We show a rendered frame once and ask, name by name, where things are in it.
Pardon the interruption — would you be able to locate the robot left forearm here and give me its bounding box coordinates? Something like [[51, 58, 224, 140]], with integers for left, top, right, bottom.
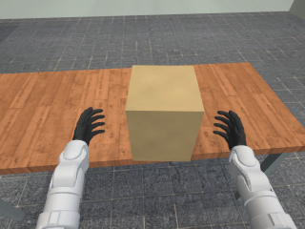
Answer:
[[35, 139, 90, 229]]

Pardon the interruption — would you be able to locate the robot right forearm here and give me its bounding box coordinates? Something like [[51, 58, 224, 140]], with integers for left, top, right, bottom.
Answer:
[[228, 145, 297, 229]]

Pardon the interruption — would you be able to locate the table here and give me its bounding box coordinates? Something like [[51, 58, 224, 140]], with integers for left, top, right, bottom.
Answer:
[[0, 62, 305, 221]]

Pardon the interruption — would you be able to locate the carton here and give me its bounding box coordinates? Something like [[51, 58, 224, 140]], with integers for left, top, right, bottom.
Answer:
[[125, 65, 205, 162]]

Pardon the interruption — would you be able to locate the left robot hand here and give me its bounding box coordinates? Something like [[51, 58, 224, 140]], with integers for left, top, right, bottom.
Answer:
[[72, 107, 105, 146]]

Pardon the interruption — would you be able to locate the right robot hand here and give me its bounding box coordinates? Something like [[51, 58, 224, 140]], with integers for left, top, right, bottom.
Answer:
[[213, 110, 247, 150]]

